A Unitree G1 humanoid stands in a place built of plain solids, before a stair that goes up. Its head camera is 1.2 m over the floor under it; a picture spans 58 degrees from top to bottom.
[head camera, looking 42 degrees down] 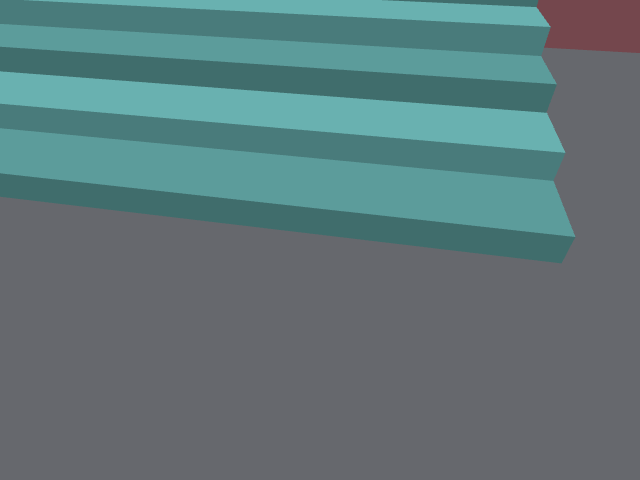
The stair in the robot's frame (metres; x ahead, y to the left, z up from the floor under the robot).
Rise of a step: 0.14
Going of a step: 0.37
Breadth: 3.31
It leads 10 degrees to the right of straight ahead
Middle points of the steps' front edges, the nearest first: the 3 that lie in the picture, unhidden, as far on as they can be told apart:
1.49 0.68 0.14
1.85 0.62 0.28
2.22 0.55 0.41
